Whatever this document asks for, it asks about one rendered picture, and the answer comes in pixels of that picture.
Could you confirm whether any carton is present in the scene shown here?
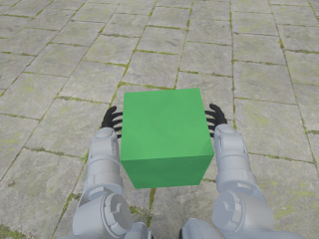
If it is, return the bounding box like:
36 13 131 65
120 88 214 189

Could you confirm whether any robot right hand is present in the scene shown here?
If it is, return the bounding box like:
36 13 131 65
204 104 227 137

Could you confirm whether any robot thigh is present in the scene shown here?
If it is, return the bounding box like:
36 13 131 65
124 223 153 239
181 219 222 239

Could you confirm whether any robot left hand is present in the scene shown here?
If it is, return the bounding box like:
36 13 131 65
101 106 123 138

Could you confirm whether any left robot upper arm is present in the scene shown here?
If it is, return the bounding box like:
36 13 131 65
56 192 134 239

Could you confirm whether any right robot upper arm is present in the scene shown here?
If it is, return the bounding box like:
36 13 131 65
211 189 307 239

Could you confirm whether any robot right thigh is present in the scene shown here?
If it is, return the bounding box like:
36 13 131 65
181 219 222 239

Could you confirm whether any robot left thigh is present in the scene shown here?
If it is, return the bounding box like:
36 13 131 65
124 223 153 239

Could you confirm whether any robot left forearm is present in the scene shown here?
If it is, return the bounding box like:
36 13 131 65
72 127 124 232

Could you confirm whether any robot right forearm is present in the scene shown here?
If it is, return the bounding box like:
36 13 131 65
213 123 268 204

